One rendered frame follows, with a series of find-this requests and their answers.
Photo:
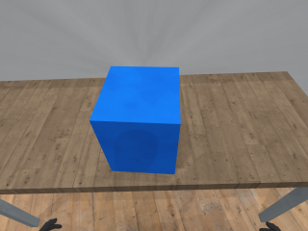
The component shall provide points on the robot left hand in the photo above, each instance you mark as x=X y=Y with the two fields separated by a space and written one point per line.
x=50 y=225

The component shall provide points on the carton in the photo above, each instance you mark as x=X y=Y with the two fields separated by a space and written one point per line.
x=137 y=118

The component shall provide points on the table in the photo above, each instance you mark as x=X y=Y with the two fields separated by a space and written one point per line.
x=237 y=131

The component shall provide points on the robot right hand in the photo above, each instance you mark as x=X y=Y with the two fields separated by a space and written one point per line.
x=271 y=227

